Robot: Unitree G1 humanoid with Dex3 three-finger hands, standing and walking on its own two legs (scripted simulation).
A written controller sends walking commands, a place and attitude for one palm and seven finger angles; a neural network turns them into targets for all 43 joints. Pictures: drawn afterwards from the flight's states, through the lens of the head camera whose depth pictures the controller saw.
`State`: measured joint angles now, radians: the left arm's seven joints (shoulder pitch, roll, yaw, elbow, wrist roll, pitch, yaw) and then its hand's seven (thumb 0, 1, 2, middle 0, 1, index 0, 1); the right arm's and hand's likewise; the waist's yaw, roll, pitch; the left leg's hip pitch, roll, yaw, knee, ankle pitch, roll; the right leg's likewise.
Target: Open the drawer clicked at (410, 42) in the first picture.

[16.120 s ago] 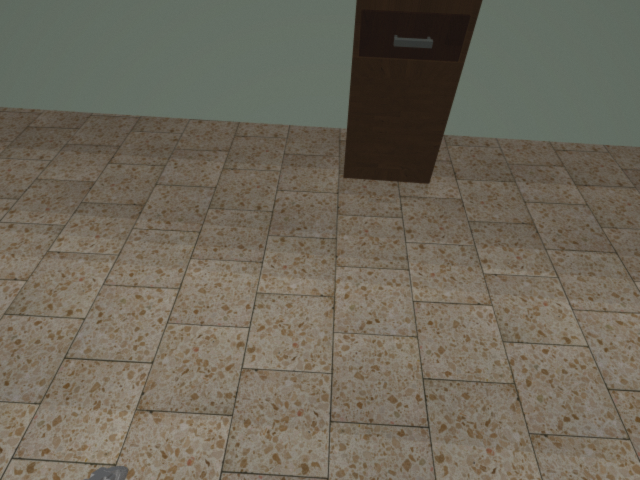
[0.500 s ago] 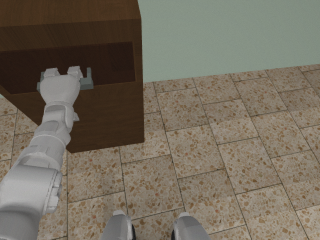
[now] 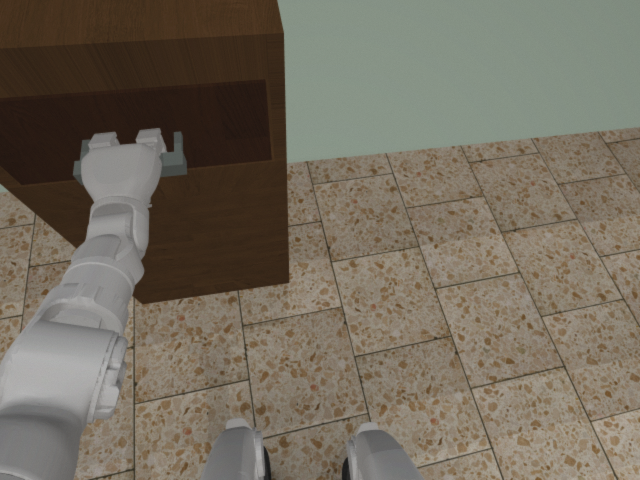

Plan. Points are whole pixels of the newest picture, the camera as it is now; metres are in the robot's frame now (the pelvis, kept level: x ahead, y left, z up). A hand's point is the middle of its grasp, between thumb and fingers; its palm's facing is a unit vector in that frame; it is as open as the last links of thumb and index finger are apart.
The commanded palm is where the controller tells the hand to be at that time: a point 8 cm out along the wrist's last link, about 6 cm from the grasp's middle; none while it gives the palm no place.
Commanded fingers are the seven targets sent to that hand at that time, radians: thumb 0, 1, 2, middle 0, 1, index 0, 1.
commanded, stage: pull the drawer open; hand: left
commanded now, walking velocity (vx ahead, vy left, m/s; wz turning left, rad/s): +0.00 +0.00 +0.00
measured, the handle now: (132, 155) +0.55 +0.22 +0.00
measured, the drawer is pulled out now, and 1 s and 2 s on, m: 0.00 0.10 0.21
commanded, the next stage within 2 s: none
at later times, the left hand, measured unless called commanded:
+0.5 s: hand (139, 216) +0.46 +0.21 -0.02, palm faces -0.06 -0.05 -1.00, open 5.8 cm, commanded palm +0.42 +0.20 +0.03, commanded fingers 0.00 0.90 0.90 -0.40 -1.35 -0.40 -1.35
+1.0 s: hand (138, 264) +0.39 +0.20 -0.02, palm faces -0.04 -0.06 -1.00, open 5.7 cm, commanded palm +0.36 +0.20 +0.03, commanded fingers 0.00 0.90 0.90 -0.40 -1.35 -0.40 -1.35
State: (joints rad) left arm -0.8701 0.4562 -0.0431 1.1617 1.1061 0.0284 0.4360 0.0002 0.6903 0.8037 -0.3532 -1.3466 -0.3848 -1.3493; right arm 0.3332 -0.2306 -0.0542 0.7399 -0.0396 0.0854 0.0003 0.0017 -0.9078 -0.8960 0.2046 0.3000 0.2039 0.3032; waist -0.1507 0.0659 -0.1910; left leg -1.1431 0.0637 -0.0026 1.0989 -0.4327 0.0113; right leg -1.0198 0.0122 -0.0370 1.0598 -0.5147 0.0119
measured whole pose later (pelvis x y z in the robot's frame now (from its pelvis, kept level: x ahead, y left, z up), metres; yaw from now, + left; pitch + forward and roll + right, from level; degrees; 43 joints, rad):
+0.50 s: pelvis +0.02 +0.00 +0.02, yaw -1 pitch +25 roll -2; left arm -0.62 0.37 -0.04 0.96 1.09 0.03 0.48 0.01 0.72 0.77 -0.29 -1.35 -0.36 -1.35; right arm 0.32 -0.22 -0.08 0.73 -0.03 0.12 0.02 0.00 -0.91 -0.90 0.20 0.30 0.20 0.30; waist -0.09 0.06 -0.20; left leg -1.00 0.06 0.04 1.01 -0.45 0.02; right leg -0.89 0.01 0.00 0.97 -0.51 0.02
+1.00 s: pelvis +0.03 +0.00 +0.03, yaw +0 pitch +20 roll -1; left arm -0.31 0.29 -0.11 0.70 1.11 0.06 0.52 0.02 0.71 0.79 -0.28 -1.35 -0.38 -1.35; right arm 0.22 -0.22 -0.07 0.67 -0.03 0.13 0.01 0.00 -0.91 -0.90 0.20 0.30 0.20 0.30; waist -0.04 0.05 -0.20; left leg -0.86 0.05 0.03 0.95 -0.44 0.01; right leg -0.76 0.00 -0.01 0.92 -0.52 0.01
